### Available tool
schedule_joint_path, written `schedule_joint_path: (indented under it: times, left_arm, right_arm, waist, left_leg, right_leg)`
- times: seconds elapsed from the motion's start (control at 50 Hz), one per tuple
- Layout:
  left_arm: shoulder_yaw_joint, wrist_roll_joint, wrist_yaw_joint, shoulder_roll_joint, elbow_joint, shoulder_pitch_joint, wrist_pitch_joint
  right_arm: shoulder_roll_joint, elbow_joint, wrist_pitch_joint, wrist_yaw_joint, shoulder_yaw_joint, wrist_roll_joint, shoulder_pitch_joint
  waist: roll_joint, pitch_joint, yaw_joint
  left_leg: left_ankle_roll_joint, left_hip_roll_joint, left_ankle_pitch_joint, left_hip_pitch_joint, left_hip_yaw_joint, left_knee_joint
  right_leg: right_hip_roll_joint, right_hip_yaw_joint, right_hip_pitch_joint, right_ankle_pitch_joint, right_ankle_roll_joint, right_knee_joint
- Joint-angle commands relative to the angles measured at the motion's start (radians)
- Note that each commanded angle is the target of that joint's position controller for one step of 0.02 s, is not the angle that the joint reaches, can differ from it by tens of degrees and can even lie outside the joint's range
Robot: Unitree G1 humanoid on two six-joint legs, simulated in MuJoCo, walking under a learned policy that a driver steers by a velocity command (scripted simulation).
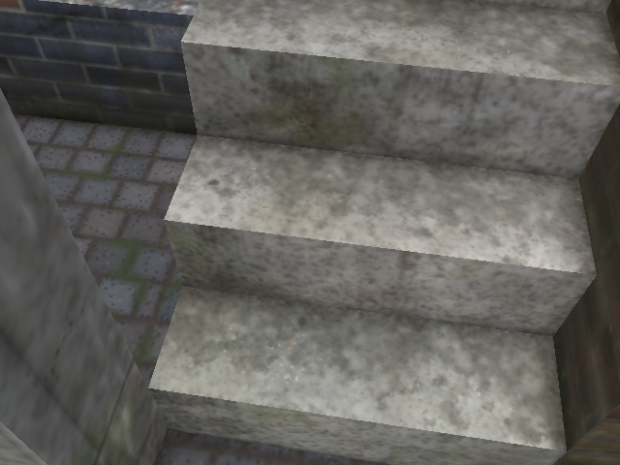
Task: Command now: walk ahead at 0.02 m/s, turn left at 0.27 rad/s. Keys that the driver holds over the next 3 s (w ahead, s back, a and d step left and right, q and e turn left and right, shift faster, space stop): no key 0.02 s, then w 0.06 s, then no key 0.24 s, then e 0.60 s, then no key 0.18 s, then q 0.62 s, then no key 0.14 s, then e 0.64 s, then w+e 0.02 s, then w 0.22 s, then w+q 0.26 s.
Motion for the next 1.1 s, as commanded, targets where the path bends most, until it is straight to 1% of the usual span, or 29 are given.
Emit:
schedule_joint_path:
  times: [0.02,0.04,0.08,0.1,0.12,0.14,0.18,0.22,0.3,0.32,0.36,0.42,0.54,0.58,0.6,0.62,0.64,0.66,0.7,0.76,0.86,0.92,0.94,0.96,0.98,1.0,1.04,1.06,1.1]
  left_arm:
    - [0.014,-0.001,-0.010,0.074,-0.018,0.071,-0.025]
    - [-0.007,0.011,-0.017,0.017,-0.007,0.119,-0.006]
    - [-0.012,0.009,-0.025,0.015,0.007,0.182,-0.013]
    - [-0.015,0.017,-0.019,0.034,0.007,0.178,-0.024]
    - [-0.005,0.031,-0.009,0.120,-0.009,0.141,-0.037]
    - [-0.006,0.026,-0.015,0.127,-0.014,0.041,-0.044]
    - [-0.028,0.013,-0.025,0.042,-0.034,-0.068,-0.055]
    - [-0.035,0.006,-0.022,0.029,-0.006,-0.034,-0.064]
    - [-0.035,0.000,-0.016,0.046,0.063,0.110,-0.074]
    - [-0.032,0.021,-0.035,0.098,0.056,0.101,-0.083]
    - [-0.037,0.019,-0.064,0.067,0.058,0.126,-0.091]
    - [-0.023,-0.010,-0.048,0.098,0.010,0.016,-0.074]
    - [0.004,-0.016,-0.008,0.130,-0.049,-0.005,-0.044]
    - [0.007,-0.028,-0.008,0.127,-0.086,-0.054,-0.044]
    - [0.002,-0.030,-0.011,0.107,-0.113,-0.095,-0.047]
    - [-0.008,-0.023,-0.012,0.076,-0.140,-0.108,-0.046]
    - [0.001,-0.011,-0.022,0.108,-0.134,-0.075,-0.048]
    - [0.018,-0.011,-0.029,0.176,-0.112,-0.014,-0.045]
    - [0.013,-0.007,-0.033,0.136,-0.102,-0.002,-0.006]
    - [-0.010,0.008,-0.048,0.089,-0.148,-0.052,0.033]
    - [-0.018,-0.013,-0.088,0.112,-0.211,-0.069,0.016]
    - [0.006,-0.003,-0.080,0.159,-0.194,0.013,0.016]
    - [0.024,0.000,-0.064,0.212,-0.195,0.057,0.017]
    - [0.034,0.033,-0.040,0.323,-0.229,0.092,0.017]
    - [0.013,0.060,-0.053,0.271,-0.218,0.158,-0.013]
    - [0.018,0.053,-0.062,0.275,-0.219,0.095,-0.035]
    - [0.001,0.022,-0.047,0.207,-0.235,-0.019,-0.040]
    - [-0.002,0.030,-0.040,0.210,-0.231,-0.040,-0.039]
    - [-0.014,0.044,-0.023,0.185,-0.221,-0.046,-0.032]
  right_arm:
    - [-0.143,-0.058,-0.002,0.004,-0.030,-0.006,-0.020]
    - [-0.134,-0.010,0.007,0.031,-0.028,-0.057,0.063]
    - [-0.108,0.013,0.012,0.041,-0.024,-0.040,0.064]
    - [-0.060,0.006,0.009,0.039,-0.008,-0.039,0.043]
    - [-0.001,-0.021,0.002,0.039,0.010,-0.022,0.010]
    - [-0.028,-0.012,0.000,0.031,0.006,-0.045,0.016]
    - [-0.034,0.079,-0.005,0.036,-0.003,-0.042,0.142]
    - [-0.009,0.113,-0.016,0.031,0.003,-0.049,0.137]
    - [-0.014,0.167,-0.032,0.002,0.014,-0.028,0.106]
    - [-0.055,0.137,-0.035,-0.009,0.002,0.022,0.046]
    - [-0.101,0.176,-0.030,-0.018,-0.006,0.033,0.084]
    - [-0.080,0.198,-0.034,-0.026,-0.006,0.002,0.091]
    - [-0.089,0.175,-0.026,-0.030,-0.018,0.002,0.073]
    - [-0.112,0.191,-0.028,-0.027,-0.028,-0.003,0.120]
    - [-0.148,0.206,-0.024,-0.029,-0.041,-0.001,0.168]
    - [-0.199,0.217,-0.015,-0.031,-0.055,-0.007,0.201]
    - [-0.163,0.185,-0.023,-0.026,-0.039,-0.019,0.166]
    - [-0.126,0.128,-0.036,-0.020,-0.021,-0.011,0.084]
    - [-0.167,0.081,-0.055,-0.017,-0.029,0.015,-0.054]
    - [-0.171,0.075,-0.037,-0.023,-0.018,-0.017,-0.065]
    - [-0.235,0.055,-0.010,-0.002,-0.033,-0.006,-0.052]
    - [-0.188,0.052,-0.003,0.011,-0.019,0.011,-0.057]
    - [-0.152,0.057,-0.008,0.022,-0.008,-0.003,-0.023]
    - [-0.081,0.007,-0.022,0.043,0.015,-0.063,-0.044]
    - [-0.149,-0.004,-0.034,0.045,-0.003,-0.037,-0.102]
    - [-0.202,-0.015,-0.030,0.045,-0.021,-0.004,-0.120]
    - [-0.193,0.008,-0.010,0.028,-0.020,-0.010,-0.110]
    - [-0.158,0.001,-0.002,0.024,-0.012,-0.030,-0.111]
    - [-0.131,0.004,-0.006,0.025,-0.004,-0.024,-0.084]
  waist:
    - [0.156,-0.115,0.008]
    - [0.153,-0.141,-0.006]
    - [0.133,-0.100,0.056]
    - [0.053,-0.039,0.066]
    - [-0.187,-0.022,0.054]
    - [-0.220,0.035,0.019]
    - [-0.139,0.005,-0.051]
    - [-0.157,0.002,-0.031]
    - [-0.118,-0.054,0.011]
    - [-0.170,-0.043,0.039]
    - [-0.077,-0.078,0.064]
    - [-0.048,-0.067,0.030]
    - [-0.119,-0.050,0.005]
    - [-0.033,-0.047,-0.022]
    - [0.076,-0.051,-0.038]
    - [0.253,-0.056,-0.032]
    - [0.346,-0.115,-0.029]
    - [0.220,-0.140,0.007]
    - [0.045,-0.090,0.065]
    - [0.092,-0.068,0.028]
    - [0.105,-0.126,-0.004]
    - [0.070,-0.141,0.043]
    - [-0.055,-0.147,0.057]
    - [-0.356,-0.183,0.030]
    - [-0.210,-0.316,0.099]
    - [-0.131,-0.232,0.073]
    - [-0.072,-0.141,0.035]
    - [-0.062,-0.134,0.017]
    - [-0.077,-0.161,0.012]
  left_leg:
    - [0.122,0.236,-0.284,0.083,-0.275,-0.179]
    - [0.117,0.236,-0.324,0.075,-0.271,-0.192]
    - [0.068,0.192,-0.514,-0.025,-0.266,-0.196]
    - [0.016,0.139,-0.493,-0.067,-0.230,-0.127]
    - [-0.042,0.017,-0.397,-0.107,-0.084,0.063]
    - [-0.070,-0.013,-0.333,-0.003,-0.034,0.175]
    - [-0.083,0.032,-0.234,0.150,0.003,0.292]
    - [-0.088,0.052,-0.230,0.105,0.039,0.195]
    - [-0.074,0.097,-0.023,0.229,0.016,-0.140]
    - [-0.070,0.143,0.058,0.210,-0.024,-0.117]
    - [-0.042,0.137,0.050,0.277,0.000,-0.049]
    - [-0.060,0.111,0.008,0.189,0.035,-0.030]
    - [-0.082,0.089,-0.183,0.072,0.066,0.116]
    - [-0.059,0.113,-0.136,0.183,0.041,0.064]
    - [-0.020,0.174,-0.076,0.291,-0.025,-0.008]
    - [0.074,0.282,0.087,0.396,-0.160,-0.084]
    - [0.195,0.456,0.307,0.440,-0.300,-0.134]
    - [0.237,0.497,0.417,0.398,-0.273,-0.126]
    - [0.178,0.441,0.439,0.331,-0.102,-0.095]
    - [0.166,0.363,0.481,0.272,0.076,-0.098]
    - [0.157,0.397,0.438,0.322,0.124,-0.047]
    - [0.070,0.345,0.310,0.247,0.191,0.123]
    - [-0.005,0.291,0.115,0.084,0.242,0.304]
    - [-0.102,0.147,-0.599,-0.242,0.248,0.614]
    - [-0.122,0.101,-0.652,-0.223,0.035,0.772]
    - [-0.120,0.118,-0.582,-0.263,0.019,0.808]
    - [-0.125,0.155,-0.420,-0.257,0.029,0.756]
    - [-0.130,0.145,-0.350,-0.198,0.033,0.728]
    - [-0.136,0.128,-0.258,-0.117,0.055,0.676]
  right_leg:
    - [0.007,-0.055,0.110,-0.012,-0.002,-0.072]
    - [0.022,-0.079,0.170,-0.052,-0.034,-0.151]
    - [0.044,-0.122,0.334,0.003,-0.084,-0.361]
    - [-0.028,-0.029,0.340,-0.046,-0.109,-0.517]
    - [-0.247,0.303,0.275,-0.257,-0.178,-0.718]
    - [-0.325,0.408,0.090,-0.299,-0.231,-0.774]
    - [-0.230,0.224,0.062,-0.058,-0.224,-0.698]
    - [-0.155,0.112,0.219,0.161,-0.197,-0.611]
    - [-0.165,0.101,0.371,0.490,-0.164,-0.489]
    - [-0.135,0.082,0.372,0.405,-0.149,-0.478]
    - [-0.078,0.063,0.314,0.387,-0.137,-0.508]
    - [-0.068,0.061,0.340,0.431,-0.159,-0.418]
    - [-0.158,0.273,0.244,0.257,-0.250,-0.413]
    - [-0.106,0.226,0.115,0.296,-0.212,-0.341]
    - [-0.024,0.121,-0.010,0.269,-0.154,-0.220]
    - [0.081,-0.012,-0.163,0.134,-0.094,-0.041]
    - [0.081,-0.041,-0.235,-0.285,-0.061,0.199]
    - [0.040,0.017,-0.213,-0.299,-0.052,0.369]
    - [-0.012,0.013,-0.197,-0.165,-0.020,0.398]
    - [-0.032,-0.088,-0.109,-0.061,0.024,0.274]
    - [-0.036,-0.162,0.046,-0.003,-0.028,-0.029]
    - [0.021,-0.170,0.246,0.174,-0.106,-0.320]
    - [-0.049,-0.031,0.410,0.400,-0.157,-0.392]
    - [-0.360,0.397,0.575,0.978,-0.337,-0.355]
    - [-0.431,0.497,0.505,0.851,-0.486,-0.424]
    - [-0.379,0.405,0.457,0.693,-0.462,-0.436]
    - [-0.288,0.273,0.354,0.449,-0.351,-0.452]
    - [-0.265,0.240,0.273,0.415,-0.330,-0.479]
    - [-0.217,0.161,0.227,0.337,-0.303,-0.501]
